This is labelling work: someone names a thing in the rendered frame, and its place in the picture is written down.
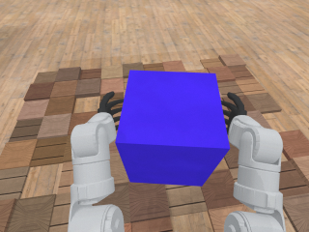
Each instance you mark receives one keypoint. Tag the robot right upper arm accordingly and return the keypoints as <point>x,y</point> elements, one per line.
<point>240,221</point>

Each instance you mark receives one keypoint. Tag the robot left hand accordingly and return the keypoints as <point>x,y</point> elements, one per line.
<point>105,106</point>

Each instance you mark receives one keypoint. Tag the carton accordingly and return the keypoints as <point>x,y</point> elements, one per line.
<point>172,129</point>

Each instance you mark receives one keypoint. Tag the left robot forearm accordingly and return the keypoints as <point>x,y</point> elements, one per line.
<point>90,157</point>

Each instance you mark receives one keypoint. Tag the robot right hand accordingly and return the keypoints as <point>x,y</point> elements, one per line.
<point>236,109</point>

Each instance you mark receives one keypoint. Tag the robot left upper arm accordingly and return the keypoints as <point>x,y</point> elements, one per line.
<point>99,218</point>

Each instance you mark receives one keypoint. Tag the right robot forearm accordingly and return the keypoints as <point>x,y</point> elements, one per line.
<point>260,154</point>

